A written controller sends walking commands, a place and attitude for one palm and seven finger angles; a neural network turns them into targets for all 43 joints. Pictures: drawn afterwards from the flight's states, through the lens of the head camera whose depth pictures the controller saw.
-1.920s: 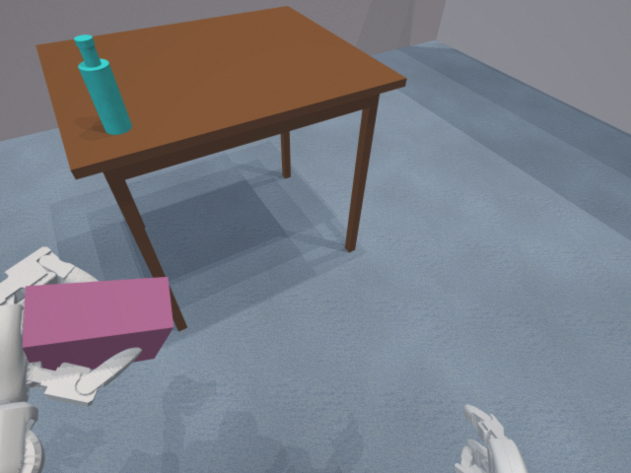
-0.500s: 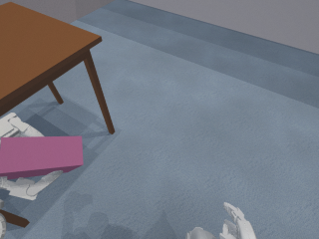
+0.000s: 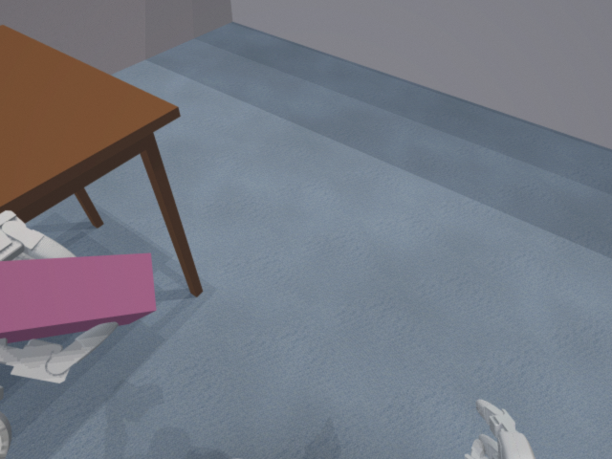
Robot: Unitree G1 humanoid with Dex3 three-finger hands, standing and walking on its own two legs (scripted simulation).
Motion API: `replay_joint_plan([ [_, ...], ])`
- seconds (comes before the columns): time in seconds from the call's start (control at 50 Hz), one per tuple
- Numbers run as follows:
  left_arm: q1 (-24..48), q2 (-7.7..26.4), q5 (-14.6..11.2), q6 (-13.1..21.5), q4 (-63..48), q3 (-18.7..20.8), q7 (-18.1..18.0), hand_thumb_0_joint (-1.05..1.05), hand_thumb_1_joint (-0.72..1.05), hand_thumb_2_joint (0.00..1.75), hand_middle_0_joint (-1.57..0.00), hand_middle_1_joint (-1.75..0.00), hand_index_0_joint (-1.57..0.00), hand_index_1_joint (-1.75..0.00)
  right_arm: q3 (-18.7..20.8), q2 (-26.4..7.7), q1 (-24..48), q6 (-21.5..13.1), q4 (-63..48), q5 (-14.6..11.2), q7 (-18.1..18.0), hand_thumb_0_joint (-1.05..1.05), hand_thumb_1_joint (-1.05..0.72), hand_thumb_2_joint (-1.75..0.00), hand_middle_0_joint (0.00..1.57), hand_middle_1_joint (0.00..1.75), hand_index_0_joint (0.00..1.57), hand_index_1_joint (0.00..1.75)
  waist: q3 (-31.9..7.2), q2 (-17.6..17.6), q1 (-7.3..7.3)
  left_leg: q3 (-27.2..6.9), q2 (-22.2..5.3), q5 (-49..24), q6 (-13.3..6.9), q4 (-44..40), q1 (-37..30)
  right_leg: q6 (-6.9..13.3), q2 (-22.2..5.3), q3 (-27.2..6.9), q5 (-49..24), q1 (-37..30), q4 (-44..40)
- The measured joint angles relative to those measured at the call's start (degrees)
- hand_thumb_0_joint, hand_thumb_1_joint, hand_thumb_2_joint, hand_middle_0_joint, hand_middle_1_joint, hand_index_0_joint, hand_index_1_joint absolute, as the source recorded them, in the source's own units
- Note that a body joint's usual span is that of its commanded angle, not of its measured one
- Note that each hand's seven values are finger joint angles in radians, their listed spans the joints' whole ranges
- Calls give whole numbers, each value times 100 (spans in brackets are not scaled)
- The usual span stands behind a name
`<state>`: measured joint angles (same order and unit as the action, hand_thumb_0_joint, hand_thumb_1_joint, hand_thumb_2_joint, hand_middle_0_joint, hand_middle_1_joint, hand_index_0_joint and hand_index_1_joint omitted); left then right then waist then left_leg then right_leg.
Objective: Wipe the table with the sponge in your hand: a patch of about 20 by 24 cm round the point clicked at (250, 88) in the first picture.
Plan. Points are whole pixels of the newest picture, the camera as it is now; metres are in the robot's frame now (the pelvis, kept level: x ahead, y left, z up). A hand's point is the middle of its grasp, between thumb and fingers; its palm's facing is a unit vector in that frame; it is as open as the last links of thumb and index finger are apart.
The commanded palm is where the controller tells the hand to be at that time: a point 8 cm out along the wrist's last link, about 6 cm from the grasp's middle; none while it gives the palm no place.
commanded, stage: turn to face it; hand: left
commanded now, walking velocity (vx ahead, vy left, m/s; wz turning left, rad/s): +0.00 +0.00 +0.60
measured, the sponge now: (94, 297) +0.22 +0.21 +0.18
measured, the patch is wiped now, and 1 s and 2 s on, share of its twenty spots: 0.00 0.00 0.00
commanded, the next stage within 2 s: take the last steps up to it in 0.76 s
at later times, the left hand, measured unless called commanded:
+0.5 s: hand (63, 383) +0.15 +0.20 +0.18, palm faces +0.60 -0.67 -0.44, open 9.3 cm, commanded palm +0.08 +0.23 +0.19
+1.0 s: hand out of the picture +0.02 +0.18 +0.20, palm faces +0.76 -0.48 -0.44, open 9.3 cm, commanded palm -0.04 +0.19 +0.19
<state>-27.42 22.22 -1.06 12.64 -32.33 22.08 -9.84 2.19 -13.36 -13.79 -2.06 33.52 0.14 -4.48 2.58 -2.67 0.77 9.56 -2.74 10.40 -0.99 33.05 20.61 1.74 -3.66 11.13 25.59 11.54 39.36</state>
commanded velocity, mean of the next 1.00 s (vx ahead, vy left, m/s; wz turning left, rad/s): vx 0.05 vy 0.01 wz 0.41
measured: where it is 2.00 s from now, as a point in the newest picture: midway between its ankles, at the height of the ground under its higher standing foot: outside the picture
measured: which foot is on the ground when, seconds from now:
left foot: down 0.00-0.36, up 0.38-0.70, down 0.72-1.00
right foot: down 0.00-0.00, up 0.02-0.34, down 0.36-0.72, up 0.74-1.00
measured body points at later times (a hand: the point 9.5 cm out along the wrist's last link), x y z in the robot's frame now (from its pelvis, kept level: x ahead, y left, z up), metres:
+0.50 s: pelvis +0.00 -0.08 +0.02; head +0.04 -0.10 +0.46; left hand +0.11 +0.23 +0.21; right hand +0.23 -0.25 -0.10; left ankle -0.01 +0.05 -0.65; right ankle +0.01 -0.18 -0.72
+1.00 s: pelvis -0.04 -0.13 +0.01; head -0.02 -0.13 +0.46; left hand -0.03 +0.20 +0.22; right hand +0.21 -0.21 -0.09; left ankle -0.09 +0.02 -0.72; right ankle +0.01 -0.22 -0.70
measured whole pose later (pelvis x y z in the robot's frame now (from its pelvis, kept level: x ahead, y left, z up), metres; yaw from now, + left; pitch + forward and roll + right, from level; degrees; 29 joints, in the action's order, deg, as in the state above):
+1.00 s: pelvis -0.04 -0.13 +0.01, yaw +29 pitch -1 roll +0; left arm -28.0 20.9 -2.0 10.4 -31.4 20.5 -8.4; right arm -1.8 -8.2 -12.3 -6.0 34.4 -0.2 -1.8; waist 2.0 2.3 -2.4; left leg 0.5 -3.6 14.5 1.6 32.1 16.9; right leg -4.3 -2.0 5.7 25.0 19.4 43.1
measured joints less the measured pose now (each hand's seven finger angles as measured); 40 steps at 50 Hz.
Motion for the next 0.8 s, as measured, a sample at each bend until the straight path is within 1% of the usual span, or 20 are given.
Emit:
replay_joint_plan([
  [0.02, 155, -9, -12, -16, 86, -28, -2, 0, -42, 101, -83, -137, -83, -136, -4, 80, 79, -4, 13, -8, -6, 1, -90, -90, 19, 30, 20, 30, 44, -78, -10, -8, 68, 110, -77, 135, 24, -119, -38, -157, 194, 162, 476],
  [0.08, 469, -9, 32, -129, 215, -64, 53, 0, -42, 101, -83, -137, -83, -136, -110, 303, 324, -77, 21, 30, 93, 1, -91, -90, 19, 30, 20, 30, 145, -16, 47, -241, 73, 214, -153, 293, 120, -353, 151, -617, 659, 804, 1944],
  [0.12, 448, 45, 30, -167, 42, -35, 96, 0, -42, 101, -83, -137, -83, -136, -195, 446, 428, -138, -5, 31, 194, 1, -90, -90, 19, 30, 20, 30, 177, 70, 66, -419, 33, 136, -99, 217, 155, -439, 176, -749, 526, 1096, 2240],
  [0.2, 43, 103, -99, -102, -421, 61, 148, 0, -42, 101, -83, -137, -83, -136, -318, 618, 436, -263, -107, 20, 303, 1, -90, -90, 20, 30, 20, 30, 136, 297, -10, -722, -43, -20, -1, -3, 222, -557, 87, -831, 201, 1205, 1655],
  [0.26, -140, 92, -179, -123, -454, 97, 170, 0, -42, 101, -83, -137, -83, -136, -364, 636, 379, -330, -119, 4, 297, 1, -90, -90, 20, 30, 20, 30, 100, 486, -125, -962, -70, -140, 97, -141, 269, -630, 114, -830, 194, 992, 1001],
  [0.32, -77, 23, -221, -259, -235, 81, 184, 0, -42, 101, -83, -137, -83, -136, -372, 580, 360, -352, -88, -23, 271, 1, -90, -90, 20, 30, 20, 30, 128, 622, -247, -1189, -56, -245, 225, -196, 316, -647, 219, -756, 174, 604, 223],
  [0.34, -34, -6, -225, -314, -152, 69, 188, 0, -42, 101, -83, -137, -83, -136, -369, 551, 360, -351, -83, -34, 265, 1, -90, -90, 20, 30, 20, 30, 145, 639, -287, -1247, -34, -263, 276, -174, 346, -632, 252, -718, 40, 429, -155],
  [0.36, 12, -39, -216, -365, -79, 50, 194, 0, -42, 101, -83, -137, -83, -136, -364, 507, 361, -342, -87, -47, 262, 1, -90, -90, 20, 30, 20, 30, 158, 652, -328, -1296, -9, -257, 324, -97, 404, -533, 270, -675, -350, 270, -577],
  [0.38, 80, -133, -181, -416, 10, -27, 203, 0, -42, 101, -83, -137, -83, -136, -343, 425, 381, -314, -54, -59, 255, 1, -90, -90, 20, 30, 20, 30, 202, 746, -330, -1355, -32, -18, 293, 104, 486, -345, 313, -584, -694, 227, -657],
  [0.42, 167, -296, -175, -565, 129, -231, 195, 0, -42, 101, -83, -137, -83, -136, -286, 277, 378, -241, 100, -80, 211, 1, -90, -90, 20, 30, 20, 30, 217, 744, -309, -1267, 91, 930, 322, 1189, 775, -114, 209, -429, -686, 209, -546],
  [0.46, 109, -401, -155, -606, 187, -345, 186, 0, -42, 101, -83, -137, -83, -136, -248, 156, 355, -168, 226, -58, 147, 1, -90, -90, 20, 30, 20, 30, 200, 614, -268, -1026, 198, 1287, 412, 2389, 995, -48, 41, -346, -607, 141, -589],
  [0.5, 25, -411, -107, -555, 237, -381, 184, 0, -42, 101, -83, -137, -83, -136, -208, 82, 320, -108, 263, -49, 52, 1, -90, -90, 20, 30, 20, 30, 183, 467, -180, -757, 203, 1410, 478, 2865, 969, -42, -109, -244, -651, 52, -742],
  [0.54, -17, -333, -55, -483, 283, -359, 165, 0, -42, 101, -83, -137, -83, -136, -167, 36, 277, -69, 220, -23, -44, 1, -90, -90, 20, 30, 20, 30, 156, 318, -100, -508, 161, 1479, 482, 2624, 748, -39, -239, -130, -734, 17, -884],
  [0.58, -48, -233, -28, -432, 263, -300, 123, 0, -42, 101, -83, -137, -83, -136, -121, -19, 227, -48, 109, 10, -102, 1, -90, -90, 20, 30, 20, 30, 108, 216, -42, -332, 122, 1524, 456, 2097, 477, -33, -331, -8, -788, 61, -951],
  [0.66, -146, -120, -25, -353, 43, -167, 18, 0, -42, 101, -83, -137, -83, -136, -22, -127, 189, -22, -117, 45, -117, 1, -90, -90, 20, 30, 20, 30, 24, 119, -1, -185, 109, 1481, 385, 939, -83, -42, -436, 209, -772, 295, -809],
  [0.7, -192, -106, -46, -331, -114, -124, -30, 0, -42, 101, -83, -137, -83, -136, 8, -173, 195, -5, -211, 40, -99, 1, -90, -90, 20, 30, 20, 30, 0, 101, 4, -150, 146, 1028, 345, 182, -443, -79, -492, 294, -672, 464, -535],
  [0.72, -222, -101, -75, -326, -218, -106, -54, 0, -42, 101, -83, -137, -83, -136, 19, -211, 198, -2, -285, 30, -89, 1, -90, -90, 19, 30, 20, 30, -17, 148, 3, -156, 118, 533, 275, -207, -645, -112, -493, 326, -579, 600, -267],
  [0.74, -188, -56, -113, -305, -262, -86, -68, 0, -42, 101, -83, -137, -83, -136, 51, -170, 241, -26, -287, 22, -85, 1, -90, -90, 19, 30, 20, 30, -1, 100, 17, -173, 153, 597, 191, -250, -654, -219, -525, 187, -455, 779, 113],
  [0.76, -113, -8, -125, -260, -209, -80, -57, 0, -42, 101, -83, -137, -83, -136, 70, -76, 290, -50, -246, 8, -64, 1, -90, -90, 19, 30, 20, 30, 51, 13, 0, -195, 201, 706, 119, -108, -598, -317, -490, -107, -64, 953, 572],
  [0.8, -48, 37, -70, -238, -65, -89, 7, 0, -42, 101, -83, -137, -83, -136, 15, 93, 312, -120, -169, 10, 23, 1, -91, -90, 19, 30, 20, 30, 71, 22, -4, -345, 169, 781, 60, 25, -518, -459, -246, -506, 518, 1249, 1377],
])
